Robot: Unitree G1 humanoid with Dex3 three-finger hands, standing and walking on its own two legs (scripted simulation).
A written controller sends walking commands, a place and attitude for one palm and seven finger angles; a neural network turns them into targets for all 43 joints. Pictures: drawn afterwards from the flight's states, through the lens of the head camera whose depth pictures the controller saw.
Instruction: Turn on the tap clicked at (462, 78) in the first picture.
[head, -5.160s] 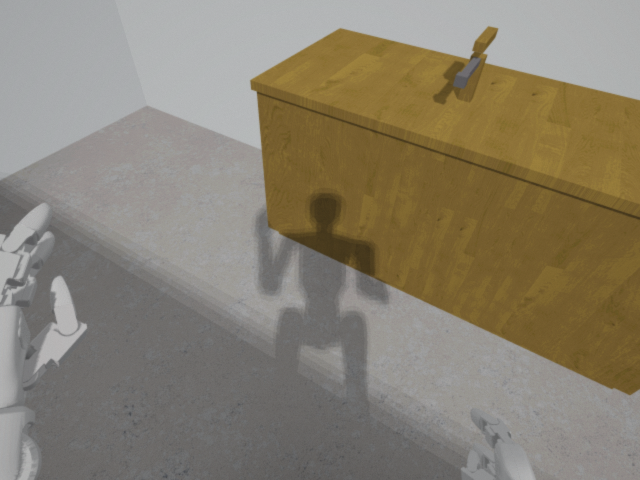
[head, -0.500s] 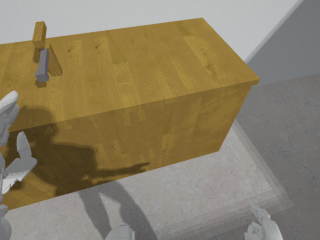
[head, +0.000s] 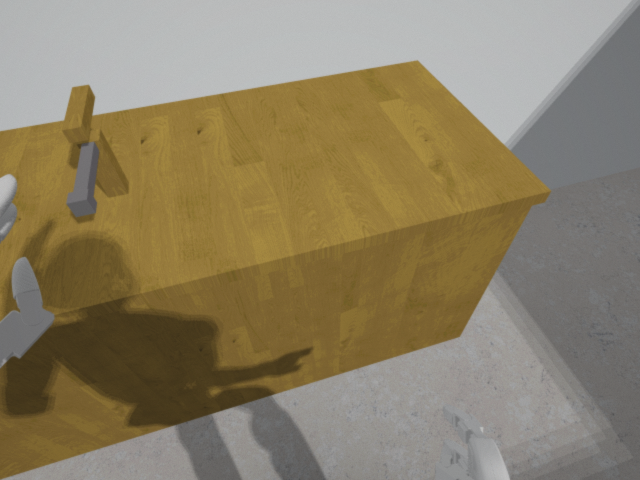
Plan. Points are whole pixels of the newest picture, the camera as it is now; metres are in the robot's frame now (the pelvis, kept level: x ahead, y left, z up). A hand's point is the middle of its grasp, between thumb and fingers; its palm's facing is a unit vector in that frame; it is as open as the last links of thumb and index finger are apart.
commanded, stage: come to a stop and stand still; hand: left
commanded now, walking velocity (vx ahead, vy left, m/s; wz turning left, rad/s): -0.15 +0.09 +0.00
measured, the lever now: (82, 203) +0.45 +0.39 +0.08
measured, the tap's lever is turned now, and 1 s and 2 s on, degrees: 0 0 0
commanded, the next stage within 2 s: look again from close up in 1.10 s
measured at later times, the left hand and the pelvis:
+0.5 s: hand (15, 310) +0.22 +0.29 +0.18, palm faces +0.44 -0.81 -0.39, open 7.4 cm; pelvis +0.00 +0.03 +0.01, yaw -1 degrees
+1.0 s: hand (11, 367) +0.18 +0.28 +0.16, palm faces +0.41 -0.85 -0.33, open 7.4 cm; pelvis -0.05 +0.03 +0.01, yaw +0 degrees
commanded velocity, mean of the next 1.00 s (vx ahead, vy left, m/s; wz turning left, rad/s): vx -0.03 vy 0.03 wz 0.00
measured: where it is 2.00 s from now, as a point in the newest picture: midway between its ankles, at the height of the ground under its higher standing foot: outside the picture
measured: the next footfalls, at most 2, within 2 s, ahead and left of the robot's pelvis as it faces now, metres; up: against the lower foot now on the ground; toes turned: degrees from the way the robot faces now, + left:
left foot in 0.38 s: +0.08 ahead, +0.13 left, +0.00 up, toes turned +0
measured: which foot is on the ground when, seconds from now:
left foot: down 0.00-0.00, up 0.02-0.36, down 0.38-1.00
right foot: down 0.00-1.00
